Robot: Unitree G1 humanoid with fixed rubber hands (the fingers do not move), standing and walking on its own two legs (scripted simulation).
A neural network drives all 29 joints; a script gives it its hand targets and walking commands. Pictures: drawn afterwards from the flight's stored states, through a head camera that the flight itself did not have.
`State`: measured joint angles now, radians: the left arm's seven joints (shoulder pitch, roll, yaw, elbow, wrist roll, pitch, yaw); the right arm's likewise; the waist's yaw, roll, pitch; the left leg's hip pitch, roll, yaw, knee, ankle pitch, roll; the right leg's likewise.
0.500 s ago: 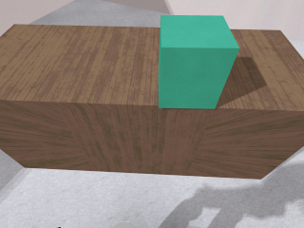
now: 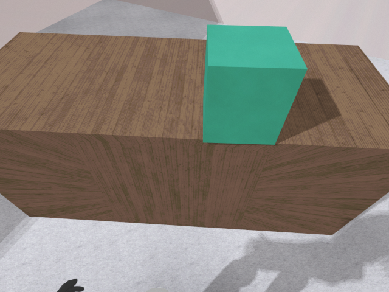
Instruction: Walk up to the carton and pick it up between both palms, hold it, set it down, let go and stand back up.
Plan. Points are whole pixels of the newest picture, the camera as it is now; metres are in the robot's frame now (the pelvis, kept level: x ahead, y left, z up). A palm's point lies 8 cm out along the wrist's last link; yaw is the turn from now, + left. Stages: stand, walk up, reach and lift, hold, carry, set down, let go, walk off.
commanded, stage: walk up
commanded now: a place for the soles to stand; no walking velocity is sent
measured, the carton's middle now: (242, 87) +0.62 -0.10 +0.07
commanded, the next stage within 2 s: none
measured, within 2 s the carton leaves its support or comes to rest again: neither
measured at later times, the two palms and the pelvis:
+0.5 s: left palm (64, 286) +0.15 +0.30 -0.10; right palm out of the picture +0.07 -0.35 -0.09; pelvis +0.05 -0.02 +0.00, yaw +1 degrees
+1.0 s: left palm out of the picture +0.13 +0.22 -0.12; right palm out of the picture +0.17 -0.40 -0.09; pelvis +0.12 -0.08 +0.00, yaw -3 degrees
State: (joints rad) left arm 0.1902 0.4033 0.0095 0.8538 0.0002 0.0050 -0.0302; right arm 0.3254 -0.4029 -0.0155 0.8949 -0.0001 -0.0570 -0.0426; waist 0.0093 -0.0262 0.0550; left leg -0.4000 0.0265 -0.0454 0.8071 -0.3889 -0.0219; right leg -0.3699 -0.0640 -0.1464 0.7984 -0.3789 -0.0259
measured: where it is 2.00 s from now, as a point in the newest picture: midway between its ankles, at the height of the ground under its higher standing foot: outside the picture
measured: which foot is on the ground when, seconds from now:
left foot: down 0.00-0.56, up 0.58-0.98, down 1.00-1.00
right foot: down 0.00-0.22, up 0.24-0.54, down 0.56-1.00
